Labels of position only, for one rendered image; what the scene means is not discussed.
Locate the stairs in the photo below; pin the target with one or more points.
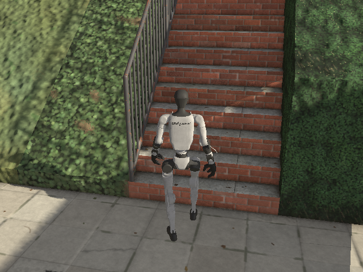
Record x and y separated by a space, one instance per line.
228 55

